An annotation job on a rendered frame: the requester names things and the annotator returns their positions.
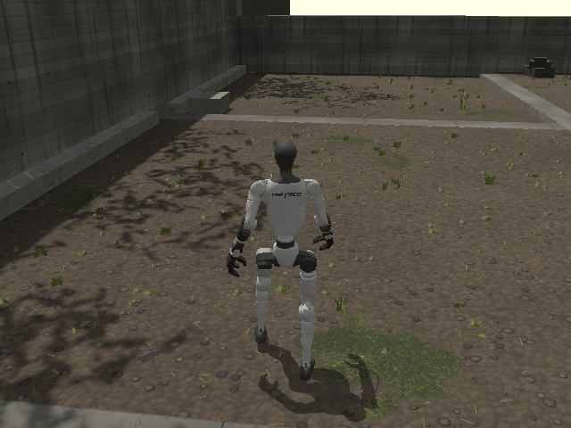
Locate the left robot upper arm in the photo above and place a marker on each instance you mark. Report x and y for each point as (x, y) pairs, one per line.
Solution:
(253, 203)

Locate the robot right hand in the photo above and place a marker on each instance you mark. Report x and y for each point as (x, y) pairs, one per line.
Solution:
(324, 246)

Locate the left robot forearm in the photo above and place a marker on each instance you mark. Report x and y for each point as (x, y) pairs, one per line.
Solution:
(240, 241)

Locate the robot left hand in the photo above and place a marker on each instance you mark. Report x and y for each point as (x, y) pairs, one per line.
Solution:
(231, 264)

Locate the right robot forearm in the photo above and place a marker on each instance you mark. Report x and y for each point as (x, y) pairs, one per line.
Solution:
(327, 230)

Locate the right robot upper arm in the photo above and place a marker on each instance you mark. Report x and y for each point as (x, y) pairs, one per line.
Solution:
(317, 200)

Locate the robot torso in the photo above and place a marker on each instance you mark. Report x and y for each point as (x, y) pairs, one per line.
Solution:
(285, 216)

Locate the right robot shin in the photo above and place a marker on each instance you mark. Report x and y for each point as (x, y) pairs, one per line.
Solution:
(307, 335)

